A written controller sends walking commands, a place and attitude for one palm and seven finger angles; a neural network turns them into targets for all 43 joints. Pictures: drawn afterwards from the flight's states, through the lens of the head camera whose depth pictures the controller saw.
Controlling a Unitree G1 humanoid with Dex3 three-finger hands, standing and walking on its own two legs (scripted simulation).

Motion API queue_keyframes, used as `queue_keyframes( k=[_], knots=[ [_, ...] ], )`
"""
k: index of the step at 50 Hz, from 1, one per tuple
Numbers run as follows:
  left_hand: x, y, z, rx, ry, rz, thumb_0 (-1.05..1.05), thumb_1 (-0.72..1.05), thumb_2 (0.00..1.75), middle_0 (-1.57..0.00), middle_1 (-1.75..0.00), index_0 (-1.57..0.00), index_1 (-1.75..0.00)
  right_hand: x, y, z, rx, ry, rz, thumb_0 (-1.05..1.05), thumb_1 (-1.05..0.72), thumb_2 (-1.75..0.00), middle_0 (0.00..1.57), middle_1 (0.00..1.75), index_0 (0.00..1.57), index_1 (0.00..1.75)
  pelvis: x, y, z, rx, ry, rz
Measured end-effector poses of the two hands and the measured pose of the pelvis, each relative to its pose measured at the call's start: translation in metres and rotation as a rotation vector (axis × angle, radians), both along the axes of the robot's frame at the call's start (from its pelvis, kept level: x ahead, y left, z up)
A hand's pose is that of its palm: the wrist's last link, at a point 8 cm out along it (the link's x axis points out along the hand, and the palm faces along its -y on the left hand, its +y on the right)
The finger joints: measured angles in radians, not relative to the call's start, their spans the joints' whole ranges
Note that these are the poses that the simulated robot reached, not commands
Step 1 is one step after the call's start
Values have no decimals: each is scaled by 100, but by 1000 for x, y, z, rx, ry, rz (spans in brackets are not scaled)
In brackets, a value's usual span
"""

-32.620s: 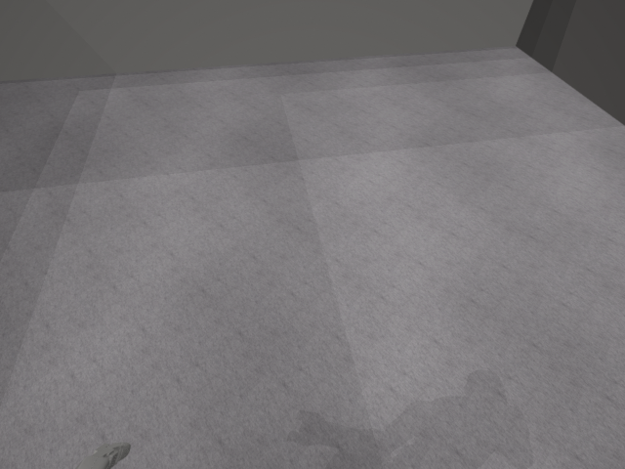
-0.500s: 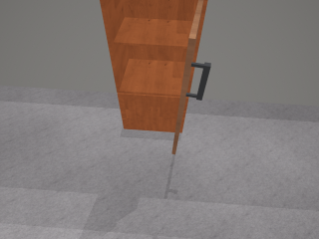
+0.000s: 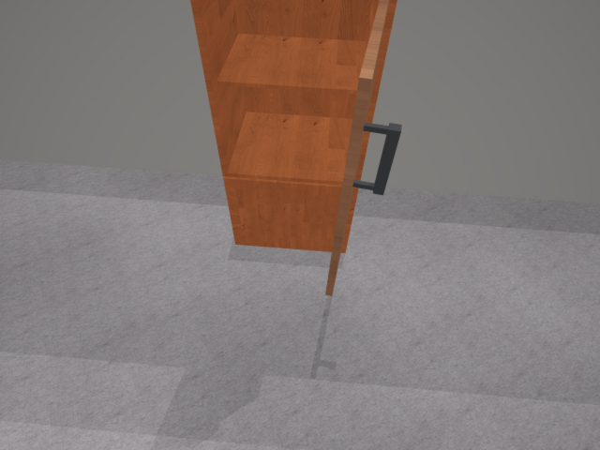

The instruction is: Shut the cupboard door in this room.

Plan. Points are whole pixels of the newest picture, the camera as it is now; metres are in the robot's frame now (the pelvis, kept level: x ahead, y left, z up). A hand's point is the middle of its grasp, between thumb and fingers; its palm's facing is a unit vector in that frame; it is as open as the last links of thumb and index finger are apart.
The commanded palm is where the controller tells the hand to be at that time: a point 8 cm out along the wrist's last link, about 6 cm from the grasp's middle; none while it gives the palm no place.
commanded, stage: look at it before walking up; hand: left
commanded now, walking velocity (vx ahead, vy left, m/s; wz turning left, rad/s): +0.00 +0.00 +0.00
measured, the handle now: (374, 159) +0.57 -0.10 +0.06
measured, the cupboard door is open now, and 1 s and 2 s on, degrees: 81 81 81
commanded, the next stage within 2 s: walk to a spot facing it in 0.22 s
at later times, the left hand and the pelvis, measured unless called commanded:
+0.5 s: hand out of the picture +0.07 +0.23 -0.17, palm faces -0.05 -0.95 -0.32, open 7.4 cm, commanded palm none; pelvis +0.00 -0.01 +0.00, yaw -3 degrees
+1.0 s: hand out of the picture +0.04 +0.12 -0.16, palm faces -0.22 -0.94 -0.27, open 7.4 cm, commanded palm none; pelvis -0.03 -0.07 -0.01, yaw -18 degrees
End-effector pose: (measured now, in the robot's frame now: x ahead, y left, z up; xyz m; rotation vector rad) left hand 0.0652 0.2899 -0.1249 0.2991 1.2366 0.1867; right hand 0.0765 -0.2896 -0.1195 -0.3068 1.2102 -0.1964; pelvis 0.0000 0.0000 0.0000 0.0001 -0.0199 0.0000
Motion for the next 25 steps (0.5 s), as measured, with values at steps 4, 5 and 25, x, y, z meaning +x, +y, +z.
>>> queue_keyframes(
  k=[4,5,25],
  knots=[
    [2,-1,0,0,-2,0,1,90,90,-20,-30,-21,-30,1,-1,0,0,2,1,0,-91,-90,21,30,21,30,2,-1,0,0,-1,1],
    [2,-1,0,0,-2,0,1,90,90,-20,-30,-21,-30,2,-1,0,0,2,1,0,-91,-90,21,30,21,30,2,-1,0,0,-1,1],
    [-3,-13,-6,-3,42,-11,0,90,90,-20,-30,-21,-30,-14,1,-8,12,-1,-54,0,-91,-90,20,30,21,30,-3,-6,-4,4,-4,-53]
  ],
)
